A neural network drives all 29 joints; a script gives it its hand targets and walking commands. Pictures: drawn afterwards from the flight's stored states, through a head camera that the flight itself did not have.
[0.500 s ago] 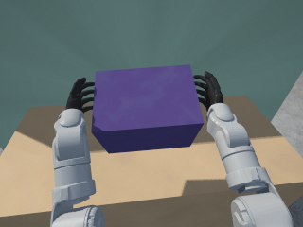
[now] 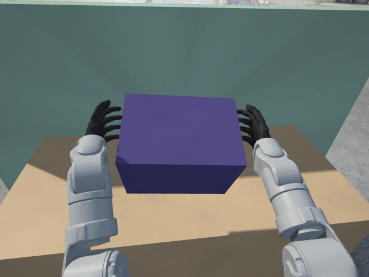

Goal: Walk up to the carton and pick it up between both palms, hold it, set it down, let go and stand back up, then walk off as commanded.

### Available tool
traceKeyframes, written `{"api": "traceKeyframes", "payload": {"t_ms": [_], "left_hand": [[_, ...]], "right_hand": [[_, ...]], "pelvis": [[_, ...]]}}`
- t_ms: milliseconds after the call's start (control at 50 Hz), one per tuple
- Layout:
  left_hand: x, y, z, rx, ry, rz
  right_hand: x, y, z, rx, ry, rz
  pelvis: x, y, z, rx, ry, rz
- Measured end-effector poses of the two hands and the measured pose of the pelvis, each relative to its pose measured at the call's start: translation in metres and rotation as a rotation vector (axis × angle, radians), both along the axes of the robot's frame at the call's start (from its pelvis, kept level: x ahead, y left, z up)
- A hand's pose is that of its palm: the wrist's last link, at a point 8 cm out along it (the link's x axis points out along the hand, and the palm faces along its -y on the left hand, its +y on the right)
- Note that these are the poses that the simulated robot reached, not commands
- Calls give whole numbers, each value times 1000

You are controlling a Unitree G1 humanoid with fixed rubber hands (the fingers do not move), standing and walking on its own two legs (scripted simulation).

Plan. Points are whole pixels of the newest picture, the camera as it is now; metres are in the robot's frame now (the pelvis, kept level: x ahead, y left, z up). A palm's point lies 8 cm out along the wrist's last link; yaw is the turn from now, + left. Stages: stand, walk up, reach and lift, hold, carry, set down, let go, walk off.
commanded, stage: hold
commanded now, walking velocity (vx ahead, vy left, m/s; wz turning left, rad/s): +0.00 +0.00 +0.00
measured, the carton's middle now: (178, 147) +0.40 +0.01 +0.14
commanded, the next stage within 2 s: none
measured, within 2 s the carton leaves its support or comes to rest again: neither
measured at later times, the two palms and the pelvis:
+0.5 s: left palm (103, 126) +0.39 +0.18 +0.20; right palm (254, 124) +0.40 -0.16 +0.20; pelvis +0.03 -0.01 +0.00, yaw +0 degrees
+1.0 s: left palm (98, 137) +0.36 +0.18 +0.20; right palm (259, 132) +0.36 -0.16 +0.20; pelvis +0.00 +0.00 +0.00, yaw +0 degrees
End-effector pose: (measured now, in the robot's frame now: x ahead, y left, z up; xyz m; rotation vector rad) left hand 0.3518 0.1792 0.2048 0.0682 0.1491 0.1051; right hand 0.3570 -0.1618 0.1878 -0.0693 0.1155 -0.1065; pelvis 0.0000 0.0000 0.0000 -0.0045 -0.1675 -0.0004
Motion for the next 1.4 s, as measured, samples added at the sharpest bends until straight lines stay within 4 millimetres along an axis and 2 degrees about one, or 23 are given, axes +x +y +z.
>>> {"api": "traceKeyframes", "payload": {"t_ms": [120,280,340,420,560,720,820,880,960,1080,1260,1400], "left_hand": [[15,-2,3,11,-28,23],[42,-5,-9,-5,6,15],[46,-7,-1,-6,-33,24],[46,-5,8,1,-64,39],[32,-1,-6,9,17,16],[4,4,12,-4,-48,27],[-8,4,13,-2,-44,18],[-6,2,5,0,-3,5],[1,0,-4,5,22,3],[17,-2,4,11,-27,28],[45,-6,-10,7,18,7],[43,-1,-3,-4,-22,34]], "right_hand": [[17,-1,9,-3,-39,8],[43,-4,1,19,-22,-12],[47,-3,11,42,-67,-30],[48,-1,23,60,-103,-27],[31,1,7,57,-33,-30],[6,6,27,48,-100,-14],[-2,5,15,20,-42,4],[-3,2,5,8,2,1],[1,0,7,-1,-6,-3],[21,0,23,-7,-76,4],[48,-4,9,37,-37,-26],[48,3,24,55,-105,-21]], "pelvis": [[8,-1,0,2,20,0],[28,-3,1,5,48,0],[34,-4,1,6,55,0],[36,-5,1,7,58,-1],[30,-4,1,6,43,-1],[13,-2,0,3,19,-1],[3,-1,0,1,6,-1],[0,0,0,0,3,0],[0,0,0,0,8,0],[11,-2,1,2,28,0],[31,-4,1,6,56,0],[35,-5,1,7,59,0]]}}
